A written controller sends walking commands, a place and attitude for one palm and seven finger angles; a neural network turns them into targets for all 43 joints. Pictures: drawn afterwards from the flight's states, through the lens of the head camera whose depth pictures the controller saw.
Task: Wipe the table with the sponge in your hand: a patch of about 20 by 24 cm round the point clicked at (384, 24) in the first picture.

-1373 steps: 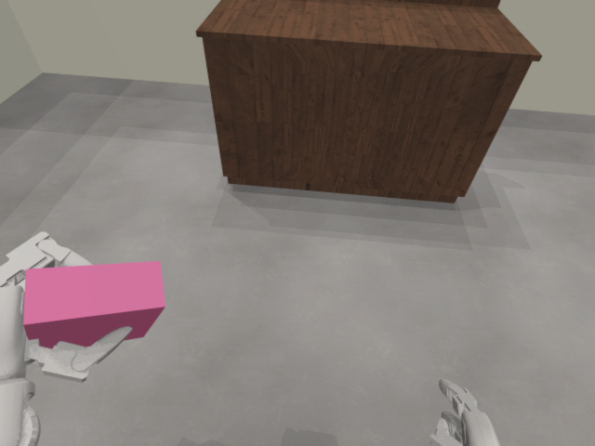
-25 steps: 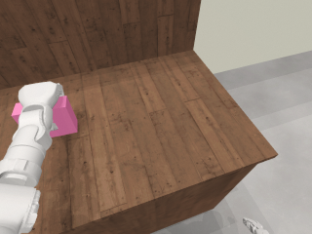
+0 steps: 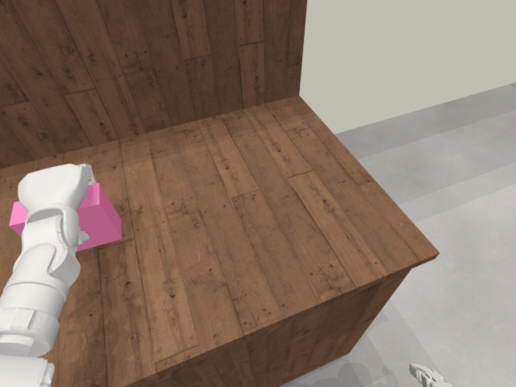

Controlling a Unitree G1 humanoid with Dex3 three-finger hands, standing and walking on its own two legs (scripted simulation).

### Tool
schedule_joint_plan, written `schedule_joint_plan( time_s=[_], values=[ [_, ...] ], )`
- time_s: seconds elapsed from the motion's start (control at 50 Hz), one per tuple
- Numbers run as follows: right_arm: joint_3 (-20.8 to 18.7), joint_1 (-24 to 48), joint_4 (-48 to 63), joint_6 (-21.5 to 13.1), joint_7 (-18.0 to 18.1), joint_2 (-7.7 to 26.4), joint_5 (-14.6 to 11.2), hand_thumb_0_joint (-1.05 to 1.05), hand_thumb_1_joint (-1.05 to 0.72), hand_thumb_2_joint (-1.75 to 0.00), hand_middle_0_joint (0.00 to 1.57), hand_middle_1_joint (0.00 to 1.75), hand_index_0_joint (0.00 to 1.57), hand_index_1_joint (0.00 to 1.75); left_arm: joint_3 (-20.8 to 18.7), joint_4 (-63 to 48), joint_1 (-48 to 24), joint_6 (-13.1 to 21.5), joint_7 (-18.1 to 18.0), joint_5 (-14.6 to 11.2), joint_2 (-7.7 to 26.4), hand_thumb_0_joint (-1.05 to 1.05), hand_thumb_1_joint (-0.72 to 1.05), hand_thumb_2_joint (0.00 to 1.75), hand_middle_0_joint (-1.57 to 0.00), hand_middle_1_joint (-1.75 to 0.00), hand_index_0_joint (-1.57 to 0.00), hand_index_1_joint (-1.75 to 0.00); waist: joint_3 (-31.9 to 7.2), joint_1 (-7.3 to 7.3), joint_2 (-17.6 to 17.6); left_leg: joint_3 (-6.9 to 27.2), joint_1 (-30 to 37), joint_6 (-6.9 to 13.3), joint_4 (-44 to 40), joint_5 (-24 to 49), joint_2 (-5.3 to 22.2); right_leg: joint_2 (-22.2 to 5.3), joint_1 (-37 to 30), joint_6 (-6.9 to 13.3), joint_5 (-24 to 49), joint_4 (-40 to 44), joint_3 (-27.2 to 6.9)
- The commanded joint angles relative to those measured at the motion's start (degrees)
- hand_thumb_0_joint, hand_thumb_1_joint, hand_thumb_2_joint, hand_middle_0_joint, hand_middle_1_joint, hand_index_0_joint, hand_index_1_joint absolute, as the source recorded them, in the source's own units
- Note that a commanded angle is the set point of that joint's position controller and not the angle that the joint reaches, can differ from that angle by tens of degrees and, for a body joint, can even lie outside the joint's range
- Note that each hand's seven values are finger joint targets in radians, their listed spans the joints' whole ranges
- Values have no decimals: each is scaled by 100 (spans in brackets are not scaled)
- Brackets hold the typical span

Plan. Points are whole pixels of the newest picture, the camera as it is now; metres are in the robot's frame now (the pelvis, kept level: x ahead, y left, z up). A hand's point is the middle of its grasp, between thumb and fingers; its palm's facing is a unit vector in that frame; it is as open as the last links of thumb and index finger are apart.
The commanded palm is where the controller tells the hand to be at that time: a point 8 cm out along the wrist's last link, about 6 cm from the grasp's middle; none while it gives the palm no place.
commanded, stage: wipe back along the middle lane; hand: left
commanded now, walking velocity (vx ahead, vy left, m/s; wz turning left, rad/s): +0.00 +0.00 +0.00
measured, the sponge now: (76, 228) +0.35 +0.35 +0.04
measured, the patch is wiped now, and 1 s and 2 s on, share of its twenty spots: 0.50 0.55 0.75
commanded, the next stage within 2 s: slide across to the third lane in 1.24 s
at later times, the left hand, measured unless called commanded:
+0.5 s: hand (77, 228) +0.32 +0.31 +0.08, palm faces +0.04 -0.02 -1.00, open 9.3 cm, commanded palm +0.27 +0.28 +0.10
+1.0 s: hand (88, 256) +0.27 +0.27 +0.08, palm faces +0.09 -0.05 -0.99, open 9.3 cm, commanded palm +0.22 +0.25 +0.09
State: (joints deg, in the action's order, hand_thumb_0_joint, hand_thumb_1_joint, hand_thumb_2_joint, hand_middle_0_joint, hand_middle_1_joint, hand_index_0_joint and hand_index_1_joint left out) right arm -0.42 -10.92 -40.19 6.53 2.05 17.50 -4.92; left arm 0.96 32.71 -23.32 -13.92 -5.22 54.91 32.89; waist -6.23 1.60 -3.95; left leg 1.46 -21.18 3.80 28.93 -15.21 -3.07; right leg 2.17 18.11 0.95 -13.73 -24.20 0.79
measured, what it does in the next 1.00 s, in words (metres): stands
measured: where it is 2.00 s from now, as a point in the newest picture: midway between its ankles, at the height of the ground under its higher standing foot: outside the picture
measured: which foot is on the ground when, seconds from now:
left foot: down 0.00-1.00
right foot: down 0.00-1.00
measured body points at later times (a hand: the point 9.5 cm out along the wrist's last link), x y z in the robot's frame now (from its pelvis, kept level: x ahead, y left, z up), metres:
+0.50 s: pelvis +0.01 +0.01 +0.00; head +0.01 -0.02 +0.45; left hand +0.31 +0.31 +0.14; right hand +0.20 -0.22 -0.11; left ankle -0.01 +0.07 -0.74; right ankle -0.02 -0.12 -0.74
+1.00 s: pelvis +0.01 -0.01 +0.00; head +0.00 -0.04 +0.45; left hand +0.26 +0.27 +0.14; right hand +0.22 -0.22 -0.10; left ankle -0.01 +0.07 -0.74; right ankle -0.02 -0.12 -0.74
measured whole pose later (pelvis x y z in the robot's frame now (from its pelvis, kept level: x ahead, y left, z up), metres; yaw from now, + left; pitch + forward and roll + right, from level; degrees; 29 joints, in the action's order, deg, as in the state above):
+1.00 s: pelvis +0.01 -0.01 +0.00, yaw -1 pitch +3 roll -1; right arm 2.8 -5.2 -37.6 4.8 -0.3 15.7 -4.5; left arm 5.4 -2.4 2.9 -27.4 -6.3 54.7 24.4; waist -6.0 4.6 -5.9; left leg 0.7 -15.1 3.4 28.6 -16.7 -3.1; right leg 2.1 13.3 1.3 -16.0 -26.2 0.0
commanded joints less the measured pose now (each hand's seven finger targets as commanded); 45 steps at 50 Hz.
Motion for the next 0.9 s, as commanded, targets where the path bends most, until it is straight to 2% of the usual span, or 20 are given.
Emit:
schedule_joint_plan(
  time_s=[0.0, 0.02, 0.04, 0.08, 0.12, 0.18, 0.22, 0.28, 0.32, 0.34, 0.38, 0.42, 0.46, 0.6, 0.62, 0.66, 0.72, 0.76, 0.82, 0.88],
  values=[
    [-186, 529, 796, -242, 0, 733, -18, 0, -90, -90, 20, 30, 20, 30, 5, -364, -436, -115, 255, -164, 496, 0, 10, 130, -120, -160, -120, -160, -917, 19, 647, 329, 704, -150, -259, 1693, 217, -70, -410, 313, 1474, 143, -76],
    [-162, 589, 785, -247, 11, 766, -28, 0, -90, -90, 20, 30, 20, 30, -162, -463, -407, -124, 251, -197, 673, 0, 10, 130, -120, -160, -120, -160, -898, 63, 494, 361, 703, -166, -301, 1725, 218, -63, -432, 346, 1435, 118, -82],
    [-156, 587, 854, -242, 17, 714, -12, 0, -90, -90, 20, 30, 20, 30, 200, -522, -426, -172, 284, -187, 301, 0, 10, 130, -120, -160, -120, -160, -910, 10, 485, 344, 774, -158, -292, 1687, 206, -49, -394, 331, 1347, 146, -10],
    [-129, 670, 882, -249, 2, 679, -27, 0, -90, -90, 20, 30, 20, 30, 348, -629, -522, -258, 304, -152, 142, 0, 10, 130, -120, -160, -120, -160, -757, -20, 453, 392, 800, -186, -325, 1598, 243, -60, -212, 323, 1187, 160, -1],
    [-127, 713, 851, -255, 23, 710, -24, 0, -90, -90, 20, 30, 20, 30, 119, -727, -531, -296, 294, -185, 355, 0, 10, 130, -120, -160, -120, -160, -809, 18, 468, 401, 859, -176, -338, 1614, 254, -47, -278, 348, 1218, 152, -39],
    [-83, 785, 951, -271, 7, 639, -16, 0, -90, -90, 20, 30, 20, 30, 374, -880, -257, -369, 328, -157, 37, 0, 10, 130, -120, -160, -120, -160, -797, 29, 546, 406, 883, -208, -332, 1696, 253, -51, -308, 332, 1267, 130, 13],
    [-85, 853, 966, -297, -15, 666, -8, 0, -90, -90, 20, 30, 20, 30, 52, -1131, 134, -350, 298, -232, 280, 0, 10, 130, -120, -160, -120, -160, -954, 141, 412, 428, 963, -228, -319, 1931, 269, -55, -482, 359, 1455, 77, -35],
    [-53, 936, 1033, -310, -52, 586, 1, 0, -90, -90, 20, 30, 20, 30, 451, -1369, 332, -442, 309, -224, -209, 0, 10, 130, -120, -160, -120, -160, -805, 97, 546, 462, 967, -259, -334, 1907, 297, -42, -363, 322, 1338, 83, 50],
    [-64, 1023, 1001, -314, -60, 629, 2, 0, -90, -90, 20, 30, 20, 30, 206, -1571, 368, -512, 274, -258, 14, 0, 10, 130, -120, -160, -120, -160, -729, 134, 495, 500, 979, -274, -366, 1952, 330, -40, -376, 354, 1354, 66, 8],
    [-66, 1003, 1086, -333, -79, 585, 23, 0, -90, -90, 20, 30, 20, 30, 417, -1718, 603, -558, 274, -265, -272, 0, 10, 130, -120, -160, -120, -160, -818, 156, 500, 472, 1031, -259, -322, 2072, 302, -26, -468, 343, 1440, 57, 71],
    [-37, 1100, 1078, -365, -115, 557, 7, 0, -90, -90, 20, 30, 20, 30, 437, -1874, 925, -628, 258, -297, -348, 0, 10, 130, -120, -160, -120, -160, -815, 170, 585, 479, 1059, -303, -298, 2296, 321, -43, -532, 324, 1647, 25, 57],
    [-54, 1218, 1096, -385, -143, 567, 24, 0, -90, -90, 20, 30, 20, 30, 255, -2258, 1173, -667, 219, -376, -238, 0, 10, 130, -120, -160, -120, -160, -913, 250, 463, 486, 1114, -326, -303, 2425, 350, -57, -629, 336, 1768, -14, 10],
    [-22, 1241, 1129, -398, -154, 520, 18, 0, -90, -90, 20, 30, 20, 30, 363, -2369, 1368, -802, 201, -386, -379, 0, 10, 130, -120, -160, -120, -160, -821, 233, 676, 472, 1062, -310, -313, 2362, 334, -52, -676, 304, 1783, 4, 24],
    [54, 1426, 1123, -397, -118, 498, 6, 0, -90, -90, 20, 30, 20, 30, 500, -2654, 1445, -1210, 236, -304, -436, 0, 10, 130, -120, -160, -120, -160, -559, 231, 680, 437, 1000, -277, -417, 1989, 313, -45, -660, 309, 1543, 47, -17],
    [40, 1509, 1109, -398, -107, 539, 9, 0, -90, -90, 20, 30, 20, 30, 337, -2815, 1340, -1211, 227, -293, -223, 0, 10, 130, -120, -160, -120, -160, -586, 246, 468, 437, 1032, -274, -420, 1975, 322, -41, -672, 352, 1550, 13, -78],
    [83, 1503, 1181, -430, -126, 447, -9, 0, -90, -90, 20, 30, 20, 30, 697, -2811, 1551, -1265, 269, -247, -628, 0, 10, 130, -120, -160, -120, -160, -544, 233, 533, 470, 1062, -283, -403, 2019, 316, -30, -620, 338, 1460, -2, -7],
    [60, 1586, 1200, -471, -144, 465, 15, 0, -90, -90, 20, 30, 20, 30, 569, -3074, 1825, -1231, 269, -288, -568, 0, 10, 130, -120, -160, -120, -160, -748, 299, 482, 454, 1130, -264, -328, 2201, 334, -34, -733, 363, 1739, -80, -84],
    [98, 1573, 1262, -504, -174, 412, 2, 0, -90, -90, 20, 30, 20, 30, 779, -3133, 2088, -1257, 286, -298, -802, 0, 10, 130, -120, -160, -120, -160, -688, 280, 662, 453, 1050, -249, -301, 2181, 300, -35, -773, 329, 1802, -90, -61],
    [69, 1665, 1228, -509, -188, 465, 23, 0, -90, -90, 20, 30, 20, 30, 404, -3372, 2401, -1239, 254, -373, -468, 0, 10, 130, -120, -160, -120, -160, -712, 353, 620, 432, 983, -239, -274, 2172, 296, -42, -899, 351, 2023, -145, -180],
    [99, 1679, 1276, -525, -221, 402, 10, 0, -90, -90, 20, 30, 20, 30, 737, -3518, 2798, -1293, 254, -377, -866, 0, 10, 130, -120, -160, -120, -160, -537, 328, 668, 391, 944, -241, -272, 2138, 282, -39, -840, 305, 2014, -124, -127]
  ],
)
